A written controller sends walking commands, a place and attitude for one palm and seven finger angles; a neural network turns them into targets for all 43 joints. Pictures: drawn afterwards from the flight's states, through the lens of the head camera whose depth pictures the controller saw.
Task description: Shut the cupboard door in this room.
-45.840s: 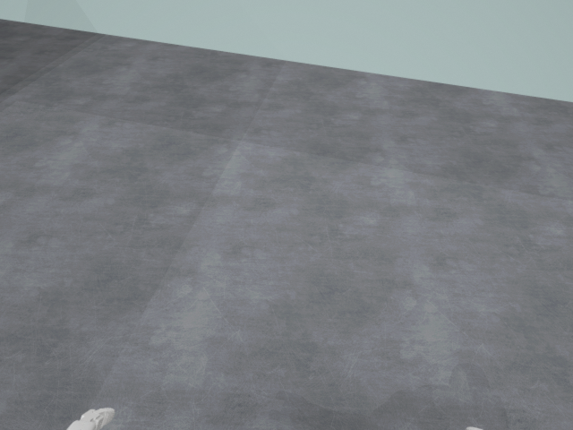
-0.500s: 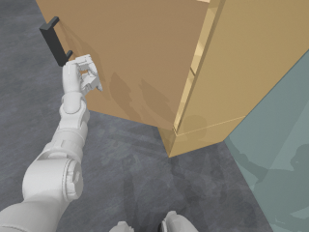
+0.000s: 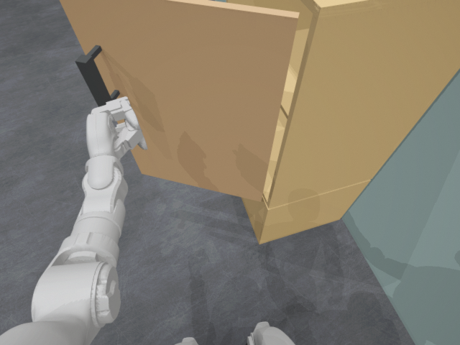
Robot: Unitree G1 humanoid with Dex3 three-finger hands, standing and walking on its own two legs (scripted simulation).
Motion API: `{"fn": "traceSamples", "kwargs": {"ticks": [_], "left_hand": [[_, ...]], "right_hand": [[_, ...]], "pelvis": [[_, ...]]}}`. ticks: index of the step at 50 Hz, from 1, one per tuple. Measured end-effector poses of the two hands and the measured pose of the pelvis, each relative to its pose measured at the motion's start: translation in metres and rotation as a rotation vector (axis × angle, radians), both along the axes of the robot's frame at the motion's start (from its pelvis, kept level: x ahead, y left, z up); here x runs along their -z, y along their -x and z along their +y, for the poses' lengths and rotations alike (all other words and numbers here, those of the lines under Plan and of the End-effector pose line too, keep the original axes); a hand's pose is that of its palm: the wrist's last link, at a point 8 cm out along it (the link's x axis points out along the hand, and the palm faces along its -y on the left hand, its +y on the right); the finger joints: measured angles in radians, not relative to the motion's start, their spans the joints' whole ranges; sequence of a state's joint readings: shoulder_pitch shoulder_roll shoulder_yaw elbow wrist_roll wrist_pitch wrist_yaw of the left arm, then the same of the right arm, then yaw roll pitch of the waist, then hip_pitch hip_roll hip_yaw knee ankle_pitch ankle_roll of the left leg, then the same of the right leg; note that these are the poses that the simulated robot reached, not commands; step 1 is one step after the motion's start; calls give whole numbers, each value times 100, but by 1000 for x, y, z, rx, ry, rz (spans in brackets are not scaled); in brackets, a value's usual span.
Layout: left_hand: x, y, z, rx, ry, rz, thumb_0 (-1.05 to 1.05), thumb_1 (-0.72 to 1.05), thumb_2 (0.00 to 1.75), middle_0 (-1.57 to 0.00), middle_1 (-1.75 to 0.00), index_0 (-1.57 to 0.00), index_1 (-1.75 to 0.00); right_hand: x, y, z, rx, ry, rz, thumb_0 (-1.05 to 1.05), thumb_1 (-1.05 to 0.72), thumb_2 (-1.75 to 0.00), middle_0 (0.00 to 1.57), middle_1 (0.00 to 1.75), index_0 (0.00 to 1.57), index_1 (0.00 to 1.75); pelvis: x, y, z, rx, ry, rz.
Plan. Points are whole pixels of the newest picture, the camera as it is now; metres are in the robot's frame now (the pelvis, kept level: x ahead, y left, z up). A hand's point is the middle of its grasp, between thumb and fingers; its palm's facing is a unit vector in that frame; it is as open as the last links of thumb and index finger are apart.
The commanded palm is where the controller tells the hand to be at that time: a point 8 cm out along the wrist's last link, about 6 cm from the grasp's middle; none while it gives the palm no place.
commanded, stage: draw the hand back to the body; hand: left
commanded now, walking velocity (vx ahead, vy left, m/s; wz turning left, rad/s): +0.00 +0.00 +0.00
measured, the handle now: (101, 79) +0.64 +0.24 +0.08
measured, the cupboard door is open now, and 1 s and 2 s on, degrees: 58 58 58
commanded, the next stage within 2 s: step back with the hand held close in 1.38 s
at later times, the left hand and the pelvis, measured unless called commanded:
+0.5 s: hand (55, 200) +0.31 +0.21 +0.15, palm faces +0.19 -0.96 -0.19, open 3.1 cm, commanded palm +0.27 +0.26 +0.17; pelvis +0.01 +0.01 +0.04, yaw +2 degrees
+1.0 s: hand out of the picture +0.21 +0.30 +0.20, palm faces +0.46 -0.79 -0.40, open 6.1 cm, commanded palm +0.15 +0.33 +0.23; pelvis +0.03 +0.03 +0.05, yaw +3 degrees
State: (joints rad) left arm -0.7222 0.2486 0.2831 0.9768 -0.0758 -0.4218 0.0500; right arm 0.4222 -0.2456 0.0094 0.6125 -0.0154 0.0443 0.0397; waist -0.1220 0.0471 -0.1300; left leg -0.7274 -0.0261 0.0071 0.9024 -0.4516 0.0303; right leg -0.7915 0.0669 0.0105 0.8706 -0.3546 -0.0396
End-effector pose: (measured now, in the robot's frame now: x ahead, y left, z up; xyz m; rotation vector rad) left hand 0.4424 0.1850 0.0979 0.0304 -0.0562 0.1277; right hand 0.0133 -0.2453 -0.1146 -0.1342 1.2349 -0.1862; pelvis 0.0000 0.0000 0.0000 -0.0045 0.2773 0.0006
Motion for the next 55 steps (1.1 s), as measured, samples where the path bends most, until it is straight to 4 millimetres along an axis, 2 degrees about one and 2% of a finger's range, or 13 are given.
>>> {"fn": "traceSamples", "kwargs": {"ticks": [3,7,12,16,22,27,32,38,47,55], "left_hand": [[0,20,10,0,13,39,2,90,90,-130,-150,-130,-150],[-8,46,23,-17,37,26,2,90,90,-130,-150,-130,-150],[-34,79,35,2,5,-59,2,90,90,-130,-150,-130,-150],[-42,104,47,18,0,-35,2,90,90,-128,-147,-128,-148],[-54,145,61,-24,-141,10,2,90,90,-118,-136,-118,-137],[-64,174,79,-98,-179,17,2,90,90,-106,-123,-106,-124],[-76,197,98,-171,-213,16,2,90,90,-93,-109,-93,-110],[-93,223,115,-231,-270,2,2,90,90,-77,-91,-77,-92],[-115,262,141,-330,-375,-5,2,90,90,-53,-64,-52,-65],[-133,296,154,-415,-453,-30,2,90,90,-32,-42,-32,-43]], "right_hand": [[-7,-1,-2,13,2,-8,1,-91,-90,20,29,20,30],[-19,-19,-6,3,28,-75,1,-91,-90,20,29,20,30],[-35,-64,-8,-41,54,-225,1,-91,-90,20,29,20,30],[-50,-107,-2,-77,50,-358,1,-91,-90,20,29,20,30],[-79,-165,21,-122,34,-509,1,-91,-90,19,29,20,30],[-96,-194,45,-189,15,-569,1,-91,-90,20,29,20,30],[-99,-204,65,-237,-13,-578,1,-91,-90,20,29,20,30],[-90,-199,76,-256,-38,-537,1,-91,-90,20,29,20,30],[-79,-188,70,-242,-27,-481,2,-90,-90,20,30,20,30],[-83,-191,61,-239,-2,-516,2,-91,-90,20,29,20,30]], "pelvis": [[-7,-4,0,2,2,-38],[-16,-6,0,-4,5,-87],[-22,-5,2,-14,7,-137],[-26,-5,5,-21,5,-175],[-37,-7,8,-32,-2,-243],[-43,-10,11,-45,-1,-286],[-48,-15,15,-53,0,-313],[-51,-23,21,-53,1,-325],[-52,-28,24,-52,4,-328],[-52,-27,25,-56,4,-336]]}}
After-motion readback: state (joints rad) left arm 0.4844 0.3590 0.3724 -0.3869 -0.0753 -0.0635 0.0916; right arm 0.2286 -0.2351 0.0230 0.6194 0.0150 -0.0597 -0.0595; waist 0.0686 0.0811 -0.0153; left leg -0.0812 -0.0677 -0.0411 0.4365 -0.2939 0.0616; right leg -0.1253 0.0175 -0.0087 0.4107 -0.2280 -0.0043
